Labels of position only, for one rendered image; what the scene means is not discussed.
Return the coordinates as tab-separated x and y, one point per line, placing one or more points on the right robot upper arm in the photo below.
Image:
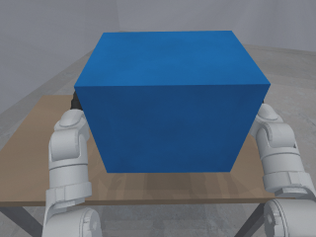
290	217

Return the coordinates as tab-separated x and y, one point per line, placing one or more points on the carton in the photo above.
170	102

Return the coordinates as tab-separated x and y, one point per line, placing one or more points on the table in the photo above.
24	175

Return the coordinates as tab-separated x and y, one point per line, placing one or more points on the right robot forearm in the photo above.
284	174

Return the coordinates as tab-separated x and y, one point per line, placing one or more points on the left robot forearm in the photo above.
67	164

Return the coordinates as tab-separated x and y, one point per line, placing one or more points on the left robot hand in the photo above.
75	103

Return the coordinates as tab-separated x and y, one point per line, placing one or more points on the left robot upper arm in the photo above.
82	222

